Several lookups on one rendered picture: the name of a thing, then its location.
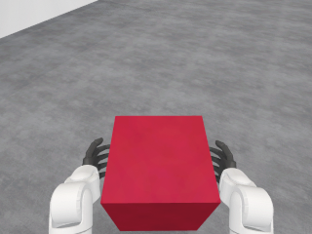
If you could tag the carton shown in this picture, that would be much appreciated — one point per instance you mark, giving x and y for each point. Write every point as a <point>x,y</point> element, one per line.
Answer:
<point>159,174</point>

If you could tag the right robot forearm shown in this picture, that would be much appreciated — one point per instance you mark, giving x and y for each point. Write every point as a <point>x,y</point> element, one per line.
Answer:
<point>250,208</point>

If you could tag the left robot forearm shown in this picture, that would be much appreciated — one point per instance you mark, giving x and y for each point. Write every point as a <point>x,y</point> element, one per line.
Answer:
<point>71,206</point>

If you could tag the left robot hand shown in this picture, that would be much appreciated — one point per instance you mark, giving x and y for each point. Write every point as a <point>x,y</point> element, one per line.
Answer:
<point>92,158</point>

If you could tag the right robot hand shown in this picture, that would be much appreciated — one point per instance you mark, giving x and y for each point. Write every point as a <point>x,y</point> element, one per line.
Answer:
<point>226,160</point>

